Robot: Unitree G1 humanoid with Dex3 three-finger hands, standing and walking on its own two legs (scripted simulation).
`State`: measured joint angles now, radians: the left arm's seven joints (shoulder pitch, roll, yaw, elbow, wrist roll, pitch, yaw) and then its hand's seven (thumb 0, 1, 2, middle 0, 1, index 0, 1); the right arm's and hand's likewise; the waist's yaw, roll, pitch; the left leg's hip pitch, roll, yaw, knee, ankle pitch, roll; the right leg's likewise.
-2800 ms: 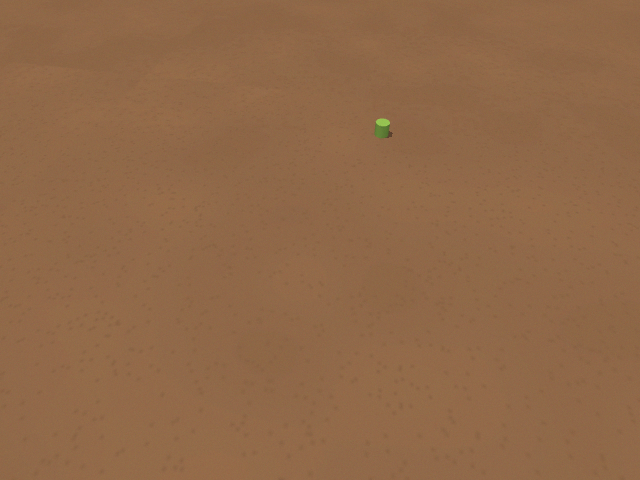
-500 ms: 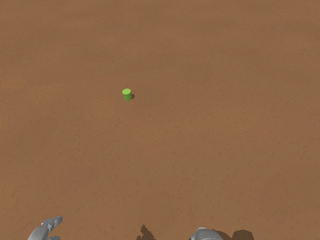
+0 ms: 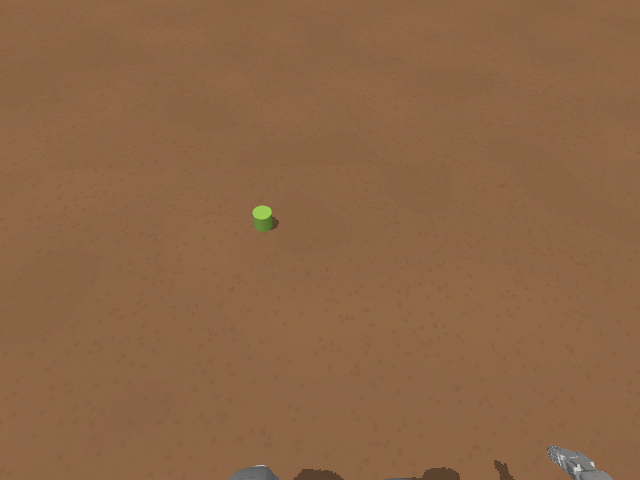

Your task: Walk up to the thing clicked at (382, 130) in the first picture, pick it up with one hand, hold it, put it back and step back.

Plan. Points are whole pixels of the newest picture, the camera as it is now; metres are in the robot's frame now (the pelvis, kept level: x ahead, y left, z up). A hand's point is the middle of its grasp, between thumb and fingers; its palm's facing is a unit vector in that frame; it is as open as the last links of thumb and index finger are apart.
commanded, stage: walk up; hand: left
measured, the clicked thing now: (262, 218) +1.13 +0.25 -0.72
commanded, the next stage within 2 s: none
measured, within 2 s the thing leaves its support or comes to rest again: neither
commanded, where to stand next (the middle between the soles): +0.73 +0.02 m, yaw +0 degrees
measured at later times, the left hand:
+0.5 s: hand (183, 349) +0.31 +0.23 -0.10, palm faces -0.01 -0.92 -0.40, open 7.4 cm
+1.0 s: hand (179, 279) +0.45 +0.28 -0.14, palm faces -0.06 -0.94 -0.33, open 7.4 cm
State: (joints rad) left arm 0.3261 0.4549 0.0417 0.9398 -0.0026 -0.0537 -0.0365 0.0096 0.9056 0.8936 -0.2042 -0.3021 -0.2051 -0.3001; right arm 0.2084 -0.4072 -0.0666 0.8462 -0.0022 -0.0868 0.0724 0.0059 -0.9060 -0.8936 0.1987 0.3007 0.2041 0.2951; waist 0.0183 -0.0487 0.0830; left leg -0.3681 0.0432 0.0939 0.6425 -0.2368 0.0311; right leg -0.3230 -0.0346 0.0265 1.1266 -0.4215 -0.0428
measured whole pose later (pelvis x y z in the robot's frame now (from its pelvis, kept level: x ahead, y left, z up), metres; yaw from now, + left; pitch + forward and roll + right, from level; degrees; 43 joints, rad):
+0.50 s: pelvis +0.21 -0.04 +0.01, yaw +0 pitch -3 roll +0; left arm 0.23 0.38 0.04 0.87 0.00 -0.09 -0.05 0.00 0.90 0.89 -0.21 -0.30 -0.21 -0.30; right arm 0.30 -0.44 -0.04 0.91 0.00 -0.04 0.05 0.01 -0.91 -0.89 0.20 0.30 0.20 0.29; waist 0.00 0.07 0.08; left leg -0.41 0.04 -0.01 1.08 -0.37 0.03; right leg -0.28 -0.05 -0.10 0.55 -0.22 -0.03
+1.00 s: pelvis +0.40 +0.01 +0.01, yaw +0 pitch -3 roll +1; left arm 0.28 0.44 0.05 0.92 0.01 -0.04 -0.07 0.01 0.91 0.89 -0.20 -0.30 -0.20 -0.30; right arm 0.32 -0.40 -0.04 0.86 -0.01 -0.08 0.05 0.01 -0.90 -0.89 0.20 0.30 0.21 0.30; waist -0.02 -0.07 0.08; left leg -0.20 0.03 0.10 0.52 -0.27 0.03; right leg -0.50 -0.10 -0.01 0.91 -0.31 -0.01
